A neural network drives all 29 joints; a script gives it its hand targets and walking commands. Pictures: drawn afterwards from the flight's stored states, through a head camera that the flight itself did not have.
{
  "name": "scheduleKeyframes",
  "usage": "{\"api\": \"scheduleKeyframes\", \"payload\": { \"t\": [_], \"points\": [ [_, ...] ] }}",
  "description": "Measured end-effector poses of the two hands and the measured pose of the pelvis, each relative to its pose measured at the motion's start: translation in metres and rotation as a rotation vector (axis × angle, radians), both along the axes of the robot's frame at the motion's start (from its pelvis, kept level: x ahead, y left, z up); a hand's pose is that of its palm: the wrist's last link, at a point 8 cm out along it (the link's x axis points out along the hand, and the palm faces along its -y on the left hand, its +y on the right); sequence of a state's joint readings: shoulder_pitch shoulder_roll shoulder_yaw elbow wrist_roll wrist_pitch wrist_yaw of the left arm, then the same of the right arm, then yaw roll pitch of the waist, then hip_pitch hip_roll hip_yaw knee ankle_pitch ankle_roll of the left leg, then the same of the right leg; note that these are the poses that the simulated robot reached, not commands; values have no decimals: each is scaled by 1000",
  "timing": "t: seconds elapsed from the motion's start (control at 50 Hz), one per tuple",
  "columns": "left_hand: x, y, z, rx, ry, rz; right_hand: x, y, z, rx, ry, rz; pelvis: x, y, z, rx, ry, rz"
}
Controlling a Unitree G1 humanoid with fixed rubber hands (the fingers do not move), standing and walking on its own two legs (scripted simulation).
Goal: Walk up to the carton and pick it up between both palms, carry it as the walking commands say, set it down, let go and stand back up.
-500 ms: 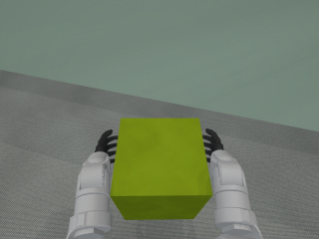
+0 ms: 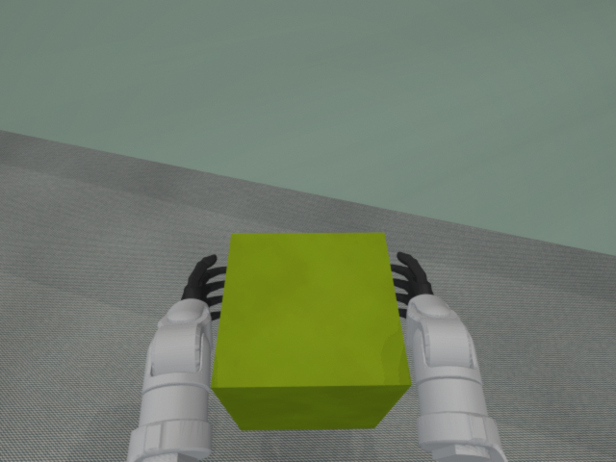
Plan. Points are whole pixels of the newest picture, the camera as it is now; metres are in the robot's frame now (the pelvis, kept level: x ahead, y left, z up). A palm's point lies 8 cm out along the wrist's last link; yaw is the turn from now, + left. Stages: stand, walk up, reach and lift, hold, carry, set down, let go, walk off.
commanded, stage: reach and lift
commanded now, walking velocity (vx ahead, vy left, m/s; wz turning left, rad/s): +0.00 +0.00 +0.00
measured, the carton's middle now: (308, 338) +0.29 +0.00 -0.03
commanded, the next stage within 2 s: hold in 0.34 s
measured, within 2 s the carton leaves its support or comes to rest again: neither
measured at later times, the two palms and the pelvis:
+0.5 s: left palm (194, 320) +0.28 +0.15 +0.04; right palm (421, 318) +0.27 -0.15 +0.04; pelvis -0.01 +0.00 +0.00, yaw +0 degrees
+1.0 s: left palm (195, 322) +0.27 +0.15 +0.04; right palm (423, 317) +0.28 -0.15 +0.04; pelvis -0.01 +0.00 +0.00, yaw +0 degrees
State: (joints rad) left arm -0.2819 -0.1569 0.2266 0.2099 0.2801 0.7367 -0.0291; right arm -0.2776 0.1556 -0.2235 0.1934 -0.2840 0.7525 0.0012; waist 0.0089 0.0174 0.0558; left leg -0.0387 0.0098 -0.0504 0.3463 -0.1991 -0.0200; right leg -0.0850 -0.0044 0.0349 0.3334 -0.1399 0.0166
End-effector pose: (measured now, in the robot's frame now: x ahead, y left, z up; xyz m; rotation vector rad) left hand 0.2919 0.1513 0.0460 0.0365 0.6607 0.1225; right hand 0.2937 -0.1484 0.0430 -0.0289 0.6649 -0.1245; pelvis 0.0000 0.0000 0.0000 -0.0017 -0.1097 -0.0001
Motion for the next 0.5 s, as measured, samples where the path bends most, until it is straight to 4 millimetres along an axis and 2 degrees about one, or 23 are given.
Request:
{"api": "scheduleKeyframes", "payload": {
  "t": [0.5],
  "points": [
    [-16,0,-2,14,8,-18,-19,0,-2,-7,7,-2,-6,4,-1,1,-21,0]
  ]
}}
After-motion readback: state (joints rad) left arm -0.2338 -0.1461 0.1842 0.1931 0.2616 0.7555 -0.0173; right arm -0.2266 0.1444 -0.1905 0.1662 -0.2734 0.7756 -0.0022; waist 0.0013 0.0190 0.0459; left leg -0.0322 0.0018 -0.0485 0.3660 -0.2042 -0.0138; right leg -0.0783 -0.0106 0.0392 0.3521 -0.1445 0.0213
